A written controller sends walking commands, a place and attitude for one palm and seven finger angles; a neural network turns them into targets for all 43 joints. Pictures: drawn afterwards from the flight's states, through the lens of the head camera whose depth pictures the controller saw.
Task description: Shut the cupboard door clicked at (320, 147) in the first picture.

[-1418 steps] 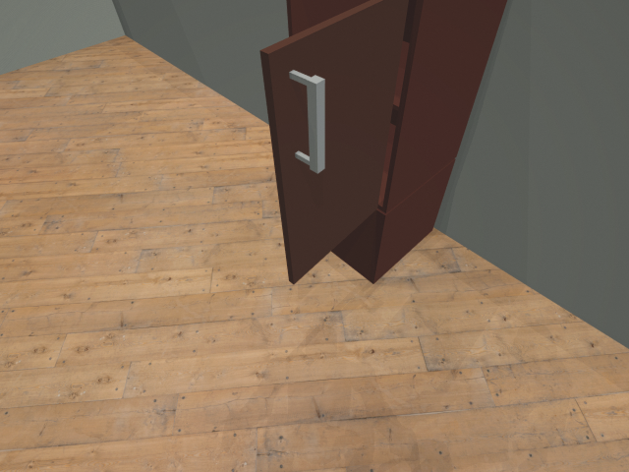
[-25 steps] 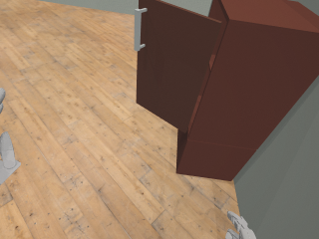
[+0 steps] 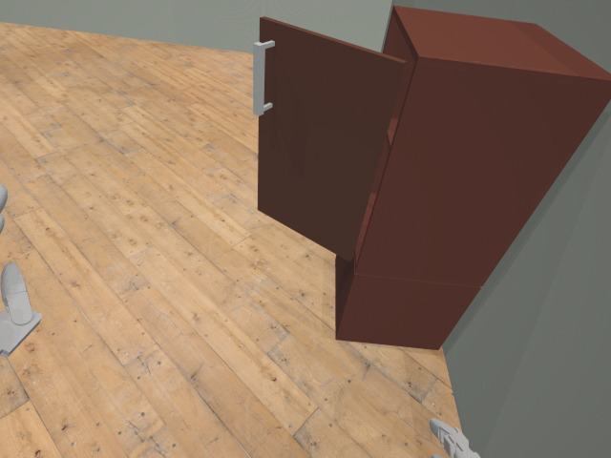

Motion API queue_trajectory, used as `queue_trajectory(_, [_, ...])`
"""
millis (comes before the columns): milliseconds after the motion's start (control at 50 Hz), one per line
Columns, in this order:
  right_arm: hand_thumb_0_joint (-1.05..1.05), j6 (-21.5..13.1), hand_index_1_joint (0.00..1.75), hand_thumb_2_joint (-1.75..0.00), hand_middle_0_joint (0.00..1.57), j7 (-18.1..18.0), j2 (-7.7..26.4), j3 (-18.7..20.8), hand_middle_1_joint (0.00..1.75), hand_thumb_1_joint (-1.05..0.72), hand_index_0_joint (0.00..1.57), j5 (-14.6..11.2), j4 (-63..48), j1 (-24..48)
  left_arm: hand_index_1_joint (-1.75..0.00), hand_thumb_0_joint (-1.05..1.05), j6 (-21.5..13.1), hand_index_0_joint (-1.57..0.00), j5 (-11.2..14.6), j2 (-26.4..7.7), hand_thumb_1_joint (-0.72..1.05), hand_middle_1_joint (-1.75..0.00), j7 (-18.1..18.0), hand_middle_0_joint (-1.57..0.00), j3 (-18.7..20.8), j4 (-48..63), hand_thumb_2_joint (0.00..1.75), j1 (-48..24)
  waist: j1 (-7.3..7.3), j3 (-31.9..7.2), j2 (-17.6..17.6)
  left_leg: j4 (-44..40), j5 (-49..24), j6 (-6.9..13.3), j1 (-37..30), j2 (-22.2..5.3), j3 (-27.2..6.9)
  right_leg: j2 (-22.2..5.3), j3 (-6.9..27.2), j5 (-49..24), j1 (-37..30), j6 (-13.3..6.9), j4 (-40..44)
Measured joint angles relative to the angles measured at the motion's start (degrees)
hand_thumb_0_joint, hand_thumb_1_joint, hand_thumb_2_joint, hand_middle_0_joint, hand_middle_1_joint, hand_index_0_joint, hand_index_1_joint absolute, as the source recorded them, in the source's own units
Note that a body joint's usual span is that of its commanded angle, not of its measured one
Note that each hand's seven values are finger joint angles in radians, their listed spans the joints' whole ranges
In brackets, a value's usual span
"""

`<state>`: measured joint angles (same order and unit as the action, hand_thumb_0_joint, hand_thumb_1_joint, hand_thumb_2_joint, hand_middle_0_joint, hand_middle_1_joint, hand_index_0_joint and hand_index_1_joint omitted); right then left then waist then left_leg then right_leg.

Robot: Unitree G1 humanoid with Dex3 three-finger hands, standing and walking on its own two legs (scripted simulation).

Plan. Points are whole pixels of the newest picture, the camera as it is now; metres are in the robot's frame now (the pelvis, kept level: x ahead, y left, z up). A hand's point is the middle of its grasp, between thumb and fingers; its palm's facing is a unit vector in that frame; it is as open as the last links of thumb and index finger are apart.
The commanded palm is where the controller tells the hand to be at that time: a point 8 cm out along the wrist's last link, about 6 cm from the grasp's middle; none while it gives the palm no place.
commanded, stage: stop stepping back and stand still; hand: left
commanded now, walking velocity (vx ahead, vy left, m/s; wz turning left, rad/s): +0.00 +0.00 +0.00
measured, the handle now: (264, 78) +0.93 +0.15 +0.11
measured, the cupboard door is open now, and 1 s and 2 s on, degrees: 58 58 58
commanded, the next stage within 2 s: let the arm hang, fingers relaxed in 0.46 s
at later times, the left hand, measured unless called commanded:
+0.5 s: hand (92, 293) +0.23 +0.24 +0.16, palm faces +0.39 -0.80 -0.46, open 7.4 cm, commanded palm +0.17 +0.28 +0.17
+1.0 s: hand out of the picture -0.02 +0.18 -0.19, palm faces +0.04 -0.99 -0.17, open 7.1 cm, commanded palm none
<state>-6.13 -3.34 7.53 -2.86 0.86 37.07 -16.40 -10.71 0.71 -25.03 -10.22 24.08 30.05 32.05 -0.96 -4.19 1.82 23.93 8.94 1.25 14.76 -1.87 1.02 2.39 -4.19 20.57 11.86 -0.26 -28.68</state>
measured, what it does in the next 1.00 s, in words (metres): steps on the spot: right foot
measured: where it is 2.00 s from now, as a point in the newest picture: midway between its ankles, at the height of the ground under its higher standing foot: outside the picture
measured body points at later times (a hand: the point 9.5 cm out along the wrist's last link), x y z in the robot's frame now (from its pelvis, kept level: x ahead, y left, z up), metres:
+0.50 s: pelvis +0.02 -0.01 -0.01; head +0.02 +0.00 +0.44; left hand +0.21 +0.28 +0.18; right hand +0.19 -0.26 -0.08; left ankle +0.04 +0.10 -0.75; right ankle -0.02 -0.11 -0.75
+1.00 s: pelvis -0.01 +0.00 -0.01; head +0.01 +0.03 +0.44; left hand -0.02 +0.23 -0.18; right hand +0.01 -0.25 -0.15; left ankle +0.04 +0.10 -0.75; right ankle -0.02 -0.11 -0.75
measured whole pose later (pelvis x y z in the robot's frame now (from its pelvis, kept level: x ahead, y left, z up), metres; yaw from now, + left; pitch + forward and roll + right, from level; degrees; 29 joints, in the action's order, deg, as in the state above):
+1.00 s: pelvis -0.01 +0.00 -0.01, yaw +2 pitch -1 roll -1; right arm 2.3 -0.9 10.9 -1.0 1.4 57.2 -16.8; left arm 2.5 -1.1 -12.2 -0.7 0.3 -55.9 19.9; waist 0.1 2.6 2.5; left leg 28.7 9.9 1.5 18.3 0.2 -0.1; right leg 0.7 -5.3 15.2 10.7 -1.3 -26.4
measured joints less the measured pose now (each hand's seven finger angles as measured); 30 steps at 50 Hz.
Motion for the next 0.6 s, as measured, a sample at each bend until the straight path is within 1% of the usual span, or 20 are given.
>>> queue_trajectory(40, [0.01,0.60,0.30,-0.90,0.21,-0.05,-0.10,-0.15,0.30,-0.90,0.20,-0.04,-0.75,0.93,-0.31,0.01,0.48,-0.20,0.23,-0.80,0.89,-0.30,0.08,-0.21,0.63,-1.88,0.90,0.02,0.21,-0.28,0.43,1.93,0.83,-0.25,1.70,0.93,1.05,-0.74,1.09,-2.53,-2.47,-0.85,5.11])
queue_trajectory(60, [0.01,0.93,0.30,-0.90,0.21,-0.06,0.24,-0.02,0.30,-0.90,0.20,0.02,-0.70,1.74,-0.31,0.01,0.76,-0.20,0.32,-0.40,0.89,-0.30,0.25,-0.21,0.44,-3.21,0.90,-0.46,0.33,0.10,-0.31,3.39,1.50,-0.37,2.48,0.70,1.20,-0.56,1.25,-6.26,-2.22,-1.34,5.61])
queue_trajectory(80, [0.01,1.32,0.30,-0.90,0.21,-0.07,0.77,0.19,0.30,-0.90,0.20,0.10,-0.51,2.37,-0.31,0.01,1.17,-0.20,0.55,0.24,0.89,-0.30,0.48,-0.21,-0.11,-4.48,0.90,-1.00,0.24,0.56,-1.44,4.59,2.13,-0.51,2.91,0.26,0.93,-0.12,1.01,-7.28,-2.04,-1.67,5.06])
queue_trajectory(120, [0.01,1.81,0.30,-0.90,0.21,-0.06,1.80,0.69,0.30,-0.90,0.21,-0.13,0.02,2.71,-0.31,0.01,2.06,-0.20,1.12,1.31,0.89,-0.30,0.93,-0.21,-1.35,-5.84,0.90,-1.65,0.31,0.69,-2.80,6.11,3.12,-0.76,3.40,-0.19,0.42,0.39,0.65,-6.14,-1.84,-2.01,3.88])
queue_trajectory(160, [0.01,2.30,0.30,-0.90,0.21,-0.09,2.70,1.26,0.30,-0.90,0.21,-0.65,0.46,2.39,-0.31,0.01,2.49,-0.21,1.48,2.27,0.89,-0.30,1.17,-0.21,-2.29,-5.56,0.90,-1.51,0.60,0.36,-3.12,7.45,4.13,-0.90,3.76,-0.43,0.15,0.66,0.51,-4.60,-1.73,-2.17,2.93])
queue_trajectory(240, [0.01,2.94,0.30,-0.90,0.21,-0.65,3.85,2.12,0.30,-0.90,0.20,-1.15,1.18,1.71,-0.31,0.01,1.66,-0.21,1.50,3.12,0.88,-0.30,1.17,-0.21,-2.78,-3.80,0.90,-0.39,0.83,0.22,-1.43,7.61,5.30,-0.90,2.67,0.07,0.40,0.13,0.73,-2.72,-2.24,-2.12,1.54])
queue_trajectory(280, [0.01,2.89,0.30,-0.90,0.21,-1.11,4.22,2.42,0.30,-0.90,0.20,-1.11,1.10,1.78,-0.31,0.01,1.15,-0.21,1.30,2.94,0.88,-0.30,1.07,-0.21,-2.31,-3.43,0.90,-0.47,0.94,0.51,-0.47,6.86,5.38,-0.96,1.87,0.43,0.78,-0.28,1.05,-2.23,-2.46,-1.92,1.22])
queue_trajectory(340, [0.01,2.57,0.30,-0.90,0.21,-1.54,4.64,2.82,0.30,-0.90,0.20,-1.18,0.17,2.56,-0.31,0.01,0.55,-0.21,1.10,2.24,0.88,-0.30,0.82,-0.21,-1.32,-3.43,0.90,-1.34,0.83,1.33,-0.10,6.06,5.21,-0.94,1.40,0.55,1.13,-0.44,1.39,-2.21,-2.55,-1.69,1.42])
queue_trajectory(440, [0.01,2.21,0.30,-0.90,0.20,-1.25,4.57,3.03,0.30,-0.90,0.20,-1.54,-1.74,4.54,-0.31,0.01,-0.25,-0.21,1.32,0.98,0.88,-0.30,0.87,-0.21,-0.41,-3.24,0.90,-1.84,0.07,2.43,-0.91,5.56,4.79,-1.00,1.75,0.25,1.41,-0.16,1.70,-2.98,-2.23,-1.71,2.29])
queue_trajectory(500, [0.01,2.55,0.30,-0.90,0.20,-0.97,4.16,2.84,0.30,-0.90,0.20,-1.72,-2.52,5.16,-0.31,0.01,-0.42,-0.21,1.67,0.62,0.89,-0.30,1.18,-0.21,-0.56,-2.96,0.90,-0.36,-0.37,2.31,-1.43,5.51,4.67,-1.01,2.14,0.06,1.58,0.02,1.89,-3.37,-1.92,-1.73,2.68])
queue_trajectory(560, [0.01,3.05,0.30,-0.90,0.20,-0.91,3.73,2.59,0.30,-0.90,0.20,-1.74,-2.81,5.00,-0.31,0.01,-0.25,-0.21,1.90,0.52,0.88,-0.30,1.48,-0.21,-0.99,-3.07,0.90,1.24,-0.45,1.96,-1.72,5.56,4.61,-0.92,2.47,0.02,1.59,0.06,1.91,-3.59,-1.73,-1.67,2.93])
queue_trajectory(580, [0.01,1.93,0.30,-0.90,0.20,0.05,4.27,2.78,0.30,-0.90,0.20,-1.98,-1.81,4.96,-0.31,0.01,-0.72,-0.21,1.11,0.14,0.89,-0.30,2.26,-0.21,-2.55,-5.85,0.90,-0.13,-0.17,1.80,-2.14,6.44,4.47,-0.87,3.37,0.22,1.28,-0.14,1.53,-3.53,-1.11,-1.58,2.24])
queue_trajectory(600, [0.01,1.30,0.30,-0.90,0.20,1.31,5.47,2.96,0.30,-0.90,0.20,-1.93,-0.40,5.18,-0.31,0.01,0.23,-0.20,0.21,-0.06,0.89,-0.30,3.75,-0.21,-5.34,-10.73,0.90,-2.98,0.48,1.64,-2.96,7.40,4.63,-0.74,4.20,0.53,0.97,-0.46,1.14,-3.10,-0.31,-1.48,1.02])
